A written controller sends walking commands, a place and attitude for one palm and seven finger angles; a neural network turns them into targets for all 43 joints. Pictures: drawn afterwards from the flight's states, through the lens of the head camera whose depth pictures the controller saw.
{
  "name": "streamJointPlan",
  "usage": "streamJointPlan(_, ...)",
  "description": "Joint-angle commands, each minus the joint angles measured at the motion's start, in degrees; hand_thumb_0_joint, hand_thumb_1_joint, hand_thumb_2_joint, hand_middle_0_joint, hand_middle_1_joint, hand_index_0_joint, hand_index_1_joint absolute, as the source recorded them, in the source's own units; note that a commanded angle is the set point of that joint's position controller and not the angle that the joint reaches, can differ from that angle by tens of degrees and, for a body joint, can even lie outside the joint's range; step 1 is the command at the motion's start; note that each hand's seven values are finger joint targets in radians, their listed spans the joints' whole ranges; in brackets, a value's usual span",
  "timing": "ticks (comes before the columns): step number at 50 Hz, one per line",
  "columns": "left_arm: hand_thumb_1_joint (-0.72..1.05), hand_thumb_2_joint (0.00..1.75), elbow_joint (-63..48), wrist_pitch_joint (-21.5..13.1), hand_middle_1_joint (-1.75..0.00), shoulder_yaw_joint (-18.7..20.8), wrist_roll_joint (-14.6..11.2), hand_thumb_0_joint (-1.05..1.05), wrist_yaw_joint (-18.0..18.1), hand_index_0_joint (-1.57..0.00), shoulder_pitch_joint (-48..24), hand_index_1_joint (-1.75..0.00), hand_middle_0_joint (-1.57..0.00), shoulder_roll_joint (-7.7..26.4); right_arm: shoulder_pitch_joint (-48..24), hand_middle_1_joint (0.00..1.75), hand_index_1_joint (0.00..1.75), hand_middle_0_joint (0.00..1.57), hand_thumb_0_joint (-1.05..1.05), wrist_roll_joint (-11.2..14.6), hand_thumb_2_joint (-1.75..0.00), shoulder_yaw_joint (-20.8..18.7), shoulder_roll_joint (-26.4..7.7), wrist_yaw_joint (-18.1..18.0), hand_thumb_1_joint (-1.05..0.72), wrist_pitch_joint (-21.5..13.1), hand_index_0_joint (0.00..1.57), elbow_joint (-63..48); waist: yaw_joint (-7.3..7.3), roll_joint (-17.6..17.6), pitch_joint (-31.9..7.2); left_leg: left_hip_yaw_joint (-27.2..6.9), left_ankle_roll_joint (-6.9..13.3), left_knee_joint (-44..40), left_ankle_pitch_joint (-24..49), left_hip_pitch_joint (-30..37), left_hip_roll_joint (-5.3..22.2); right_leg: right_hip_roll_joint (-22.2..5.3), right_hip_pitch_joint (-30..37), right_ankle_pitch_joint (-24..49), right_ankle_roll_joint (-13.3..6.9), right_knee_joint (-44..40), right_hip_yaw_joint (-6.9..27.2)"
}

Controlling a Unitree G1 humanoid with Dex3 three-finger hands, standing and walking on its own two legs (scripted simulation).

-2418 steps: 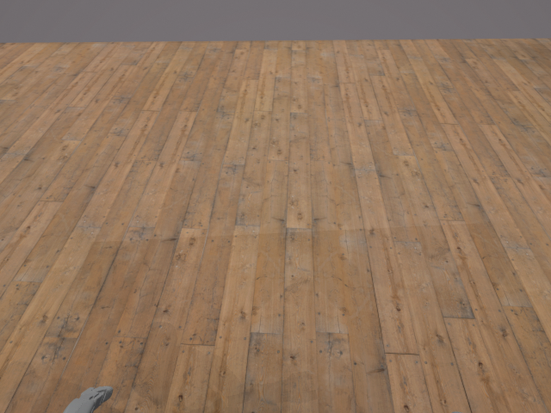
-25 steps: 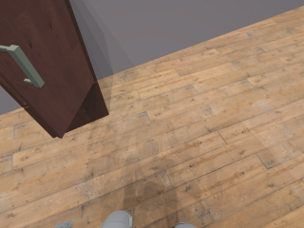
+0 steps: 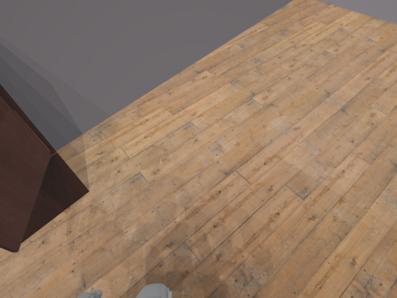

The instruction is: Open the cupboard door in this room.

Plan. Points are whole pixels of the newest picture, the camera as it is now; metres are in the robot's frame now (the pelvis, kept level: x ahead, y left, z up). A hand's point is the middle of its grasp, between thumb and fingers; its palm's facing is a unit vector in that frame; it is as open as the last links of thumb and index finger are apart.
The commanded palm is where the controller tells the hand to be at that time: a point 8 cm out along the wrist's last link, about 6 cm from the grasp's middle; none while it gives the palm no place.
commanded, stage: walk to a spot facing it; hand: left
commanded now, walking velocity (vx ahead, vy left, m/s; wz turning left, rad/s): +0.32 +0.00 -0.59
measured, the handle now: out of the picture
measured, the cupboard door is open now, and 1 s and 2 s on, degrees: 48 48 48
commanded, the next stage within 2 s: turn to face it in 1.34 s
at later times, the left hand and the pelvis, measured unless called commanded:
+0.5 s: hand (154, 202) +0.36 +0.15 -0.14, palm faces -0.33 -0.92 -0.21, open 7.4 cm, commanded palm none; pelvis +0.18 -0.01 +0.01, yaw -18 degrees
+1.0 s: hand (182, 171) +0.49 +0.08 -0.19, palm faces -0.39 -0.90 -0.18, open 7.3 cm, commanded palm none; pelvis +0.41 -0.10 -0.01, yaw -27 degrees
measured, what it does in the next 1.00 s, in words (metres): walks ahead, turning right: left foot, then right foot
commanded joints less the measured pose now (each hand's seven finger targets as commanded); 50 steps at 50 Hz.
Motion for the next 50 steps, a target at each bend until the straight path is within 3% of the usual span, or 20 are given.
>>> streamJointPlan(1,0.90,0.90,-1.8,-2.0,-0.30,2.7,-0.3,0.00,0.9,-0.20,3.6,-0.30,-0.20,11.3,-7.8,0.30,0.30,0.20,0.00,0.2,-0.90,-1.4,-3.4,0.7,-0.90,-3.4,0.20,-8.7,1.93,-9.8,-2.0,-0.2,-0.9,-5.7,6.8,-8.3,-0.2,-13.6,6.5,10.5,-9.5,-17.5,17.6)
streamJointPlan(5,0.90,0.90,-0.5,-2.2,-0.30,3.0,-0.1,0.00,0.5,-0.20,5.1,-0.30,-0.20,12.4,-8.0,0.30,0.30,0.20,0.00,0.5,-0.90,-1.3,-2.2,0.9,-0.90,-4.4,0.20,-8.7,2.42,-10.2,-3.8,1.7,-0.2,-18.5,8.8,-0.2,-3.5,-11.8,6.6,8.6,-8.8,-15.7,17.9)
streamJointPlan(9,0.90,0.90,-1.5,-2.0,-0.30,2.4,-0.3,0.00,0.0,-0.20,0.8,-0.30,-0.20,8.5,5.6,0.30,0.30,0.20,0.00,0.3,-0.90,-2.2,-6.9,-0.8,-0.90,-5.9,0.20,-4.2,-5.18,-0.5,-6.6,-0.2,1.5,-34.9,11.3,28.6,-1.9,-5.1,-10.2,3.8,-3.9,-1.8,13.6)
streamJointPlan(10,0.90,0.90,-2.3,-1.7,-0.30,1.6,-1.1,0.00,-0.5,-0.20,2.2,-0.30,-0.20,4.2,13.8,0.30,0.30,0.20,0.00,-1.1,-0.90,-4.0,-13.9,-1.5,-0.90,-6.4,0.20,-2.3,-8.24,17.6,-11.7,-22.3,6.9,-41.0,-1.0,38.8,14.9,3.2,-22.1,-9.4,-0.1,18.0,4.9)
streamJointPlan(11,0.90,0.90,-3.9,-2.1,-0.30,1.2,-0.9,0.00,-0.6,-0.20,0.5,-0.30,-0.20,4.4,18.1,0.30,0.30,0.20,0.00,-1.4,-0.90,-3.6,-15.4,-2.0,-0.90,-6.2,0.20,-2.0,-8.95,19.1,-12.9,-36.1,12.7,-48.4,-7.4,37.2,24.4,3.0,-26.4,-16.0,0.6,32.9,3.2)
streamJointPlan(13,0.90,0.90,-5.5,-2.7,-0.30,1.7,-0.3,0.00,-1.5,-0.20,-3.7,-0.30,-0.20,4.6,11.8,0.30,0.30,0.20,0.00,-1.3,-0.90,-3.3,-13.6,-1.5,-0.90,-6.1,0.20,-4.6,-6.30,4.2,-3.7,-32.5,16.5,-50.1,-7.5,24.6,24.6,-4.0,-29.7,-11.1,0.9,40.1,3.6)
streamJointPlan(16,0.90,0.90,-3.2,-1.0,-0.30,1.7,0.5,0.00,-2.6,-0.20,-3.2,-0.30,-0.20,2.8,5.5,0.30,0.30,0.20,0.00,-1.1,-0.90,-1.1,-7.0,-1.7,-0.90,-6.8,0.20,-4.0,-1.24,9.5,1.7,-12.9,10.3,-50.4,5.9,16.1,15.0,-6.7,-26.0,-0.4,2.0,35.5,1.8)
streamJointPlan(19,0.90,0.90,-3.3,-0.6,-0.30,0.5,0.3,0.00,-3.3,-0.20,-4.4,-0.30,-0.20,0.8,7.5,0.30,0.30,0.20,0.00,-0.9,-0.90,-1.0,-6.5,-1.6,-0.90,-7.2,0.20,-2.3,-1.27,10.8,-3.7,-0.5,8.6,-47.4,19.7,19.9,10.9,-5.7,-19.7,2.1,2.4,21.4,-2.6)
streamJointPlan(24,0.90,0.90,-3.6,-0.5,-0.30,0.3,0.2,0.00,-3.1,-0.20,-7.7,-0.30,-0.20,1.7,8.7,0.30,0.30,0.20,0.00,-1.1,-0.90,-1.5,-7.9,-0.9,-0.90,-6.2,0.20,-0.6,-1.33,6.6,-3.4,3.7,8.4,-45.1,18.8,17.7,12.3,-3.0,-8.0,4.6,1.4,6.5,-7.2)
streamJointPlan(26,0.90,0.90,-1.2,-0.8,-0.30,1.3,0.3,0.00,-2.6,-0.20,-1.0,-0.30,-0.20,4.1,7.1,0.30,0.30,0.20,0.00,-0.9,-0.90,-1.2,-7.8,-0.8,-0.90,-5.8,0.20,-0.4,3.01,1.9,-5.1,6.0,6.5,-34.9,21.5,12.3,10.7,-1.0,6.2,5.5,-0.2,0.8,-7.7)
streamJointPlan(27,0.90,0.90,1.6,-1.4,-0.30,2.1,0.6,0.00,-1.9,-0.20,8.3,-0.30,-0.20,7.9,5.5,0.30,0.30,0.20,0.00,-0.2,-0.90,-0.7,-6.1,-0.3,-0.90,-5.8,0.20,-0.8,7.50,-5.2,-8.9,10.3,4.3,-21.0,22.4,3.9,6.4,-4.0,20.2,0.2,-3.1,-3.2,-1.4)
streamJointPlan(28,0.90,0.90,3.9,-1.9,-0.30,4.3,0.9,0.00,-0.7,-0.20,18.0,-0.30,-0.20,15.5,3.5,0.30,0.30,0.20,0.00,1.0,-0.90,0.5,-1.4,0.1,-0.90,-6.1,0.20,-3.2,11.63,-23.0,-13.5,12.7,1.7,0.5,-1.9,-12.4,-2.5,-20.9,31.6,-6.1,-9.6,-12.4,25.4)
streamJointPlan(29,0.90,0.90,4.2,-1.7,-0.30,4.4,-0.7,0.00,0.1,-0.20,17.7,-0.30,-0.20,17.0,0.8,0.30,0.30,0.20,0.00,0.9,-0.90,0.0,-3.2,-0.2,-0.90,-6.1,0.20,-4.4,10.77,-20.5,-12.7,2.6,2.4,11.3,-8.7,-17.4,-1.4,-25.6,28.6,-5.5,-12.3,-19.4,34.6)
streamJointPlan(32,0.90,0.90,0.6,-1.8,-0.30,2.2,-0.7,0.00,1.1,-0.20,2.7,-0.30,-0.20,9.4,1.5,0.30,0.30,0.20,0.00,0.2,-0.90,-1.0,-3.5,-0.2,-0.90,-5.5,0.20,-1.1,2.30,-12.5,-5.1,-2.1,1.4,8.2,3.8,-12.2,4.5,-19.5,10.5,-2.4,-9.8,-20.2,19.6)
streamJointPlan(34,0.90,0.90,0.7,-3.0,-0.30,1.4,-0.5,0.00,1.2,-0.20,1.7,-0.30,-0.20,6.6,2.9,0.30,0.30,0.20,0.00,-0.3,-0.90,-0.5,-1.7,-0.1,-0.90,-4.7,0.20,0.4,0.30,-9.5,-4.6,-0.4,0.6,0.8,5.9,-6.0,4.0,-16.4,5.4,13.7,-9.1,-19.0,11.7)
streamJointPlan(41,0.90,0.90,4.9,-4.2,-0.30,1.7,-0.5,0.00,0.7,-0.20,5.6,-0.30,-0.20,7.2,-2.0,0.30,0.30,0.20,0.00,-0.1,-0.90,-0.3,1.1,1.2,-0.90,-5.4,0.20,-1.0,1.00,-5.8,-3.6,3.5,0.8,-22.5,14.7,0.5,-0.4,-13.4,7.8,15.7,-8.4,-17.9,8.1)
streamJointPlan(44,0.90,0.90,5.4,-3.9,-0.30,1.5,-0.8,0.00,0.7,-0.20,4.5,-0.30,-0.20,6.9,1.8,0.30,0.30,0.20,0.00,-0.3,-0.90,-0.8,-0.9,0.8,-0.90,-6.2,0.20,0.4,-1.87,-4.1,-3.1,4.9,1.9,-31.6,19.1,13.0,-2.3,-10.7,2.5,12.5,-5.7,-12.7,6.1)
streamJointPlan(45,0.90,0.90,5.0,-3.8,-0.30,1.2,-0.8,0.00,0.5,-0.20,3.9,-0.30,-0.20,5.7,7.5,0.30,0.30,0.20,0.00,-0.4,-0.90,-1.5,-3.4,0.3,-0.90,-6.7,0.20,2.3,-4.67,1.2,-5.3,2.0,3.4,-33.6,16.7,22.7,-0.5,-8.3,-2.9,13.5,-4.3,-3.6,4.3)
streamJointPlan(47,0.90,0.90,2.9,-3.8,-0.30,-0.3,-1.0,0.00,0.1,-0.20,5.2,-0.30,-0.20,1.6,20.4,0.30,0.30,0.20,0.00,-1.4,-0.90,-3.4,-12.4,-0.8,-0.90,-6.4,0.20,4.6,-8.27,19.0,-12.9,-29.2,14.3,-45.5,3.9,37.1,22.0,1.9,-20.3,-13.0,-0.3,30.4,-2.9)
streamJointPlan(50,0.90,0.90,2.1,-3.5,-0.30,0.5,0.1,0.00,-0.2,-0.20,-1.8,-0.30,-0.20,2.1,11.2,0.30,0.30,0.20,0.00,-1.0,-0.90,-2.0,-6.3,-1.0,-0.90,-6.3,0.20,2.4,-4.41,7.8,-0.1,-24.6,14.0,-51.0,-2.9,17.9,19.1,-5.3,-26.5,-3.9,0.0,41.8,2.4)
